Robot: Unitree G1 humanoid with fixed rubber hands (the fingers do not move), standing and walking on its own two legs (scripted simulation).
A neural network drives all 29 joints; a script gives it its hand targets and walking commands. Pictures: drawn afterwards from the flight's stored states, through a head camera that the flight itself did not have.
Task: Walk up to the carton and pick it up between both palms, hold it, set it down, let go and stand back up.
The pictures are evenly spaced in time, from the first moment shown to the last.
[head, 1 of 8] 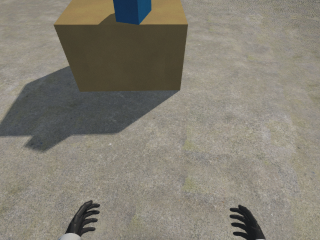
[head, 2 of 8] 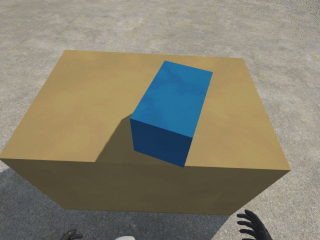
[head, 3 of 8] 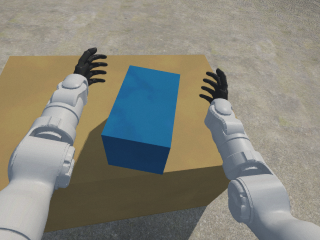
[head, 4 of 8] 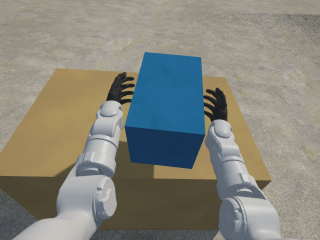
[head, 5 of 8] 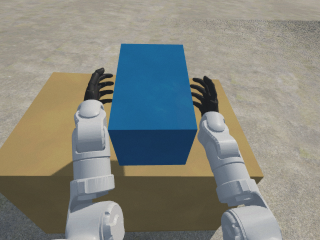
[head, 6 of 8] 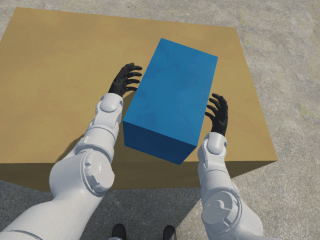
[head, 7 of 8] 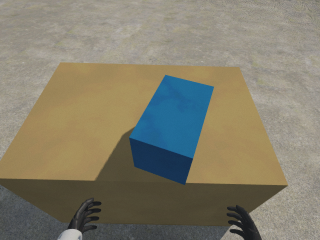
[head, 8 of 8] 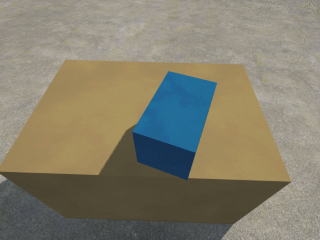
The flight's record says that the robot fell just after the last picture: no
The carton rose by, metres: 0.20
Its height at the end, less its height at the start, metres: +0.00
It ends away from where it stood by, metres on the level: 0.02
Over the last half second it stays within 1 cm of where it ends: yes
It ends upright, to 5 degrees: yes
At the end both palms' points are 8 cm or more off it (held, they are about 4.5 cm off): yes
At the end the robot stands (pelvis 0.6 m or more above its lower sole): yes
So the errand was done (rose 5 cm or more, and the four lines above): yes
